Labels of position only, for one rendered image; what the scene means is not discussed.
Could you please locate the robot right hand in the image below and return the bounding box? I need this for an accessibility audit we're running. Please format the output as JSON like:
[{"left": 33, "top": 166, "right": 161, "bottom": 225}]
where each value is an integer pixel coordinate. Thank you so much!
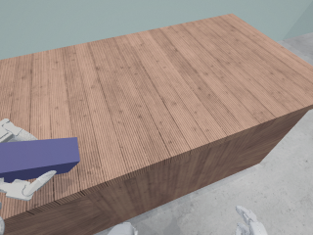
[{"left": 235, "top": 205, "right": 268, "bottom": 235}]

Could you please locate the sponge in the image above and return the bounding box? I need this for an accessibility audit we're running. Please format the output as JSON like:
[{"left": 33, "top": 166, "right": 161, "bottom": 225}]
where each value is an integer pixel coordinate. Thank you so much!
[{"left": 0, "top": 137, "right": 80, "bottom": 183}]

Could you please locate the table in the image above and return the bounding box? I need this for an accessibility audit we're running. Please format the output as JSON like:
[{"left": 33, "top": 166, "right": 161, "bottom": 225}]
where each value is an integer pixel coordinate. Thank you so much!
[{"left": 0, "top": 13, "right": 313, "bottom": 235}]

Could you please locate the robot left hand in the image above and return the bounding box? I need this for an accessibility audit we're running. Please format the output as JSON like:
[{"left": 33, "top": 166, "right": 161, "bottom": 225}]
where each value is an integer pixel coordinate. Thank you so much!
[{"left": 0, "top": 118, "right": 56, "bottom": 202}]

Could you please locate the left robot thigh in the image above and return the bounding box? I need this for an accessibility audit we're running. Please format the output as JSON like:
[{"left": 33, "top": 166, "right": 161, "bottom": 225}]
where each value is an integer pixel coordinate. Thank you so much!
[{"left": 108, "top": 223, "right": 138, "bottom": 235}]

